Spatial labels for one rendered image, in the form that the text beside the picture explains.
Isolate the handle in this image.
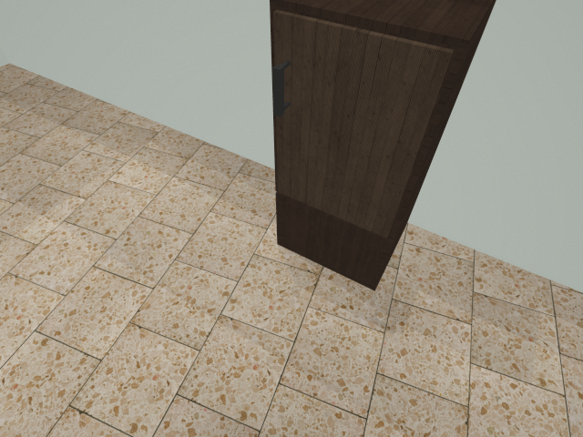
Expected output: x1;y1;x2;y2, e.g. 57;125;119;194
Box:
272;60;291;117

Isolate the cupboard door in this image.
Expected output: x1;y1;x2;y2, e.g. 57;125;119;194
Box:
273;10;454;238

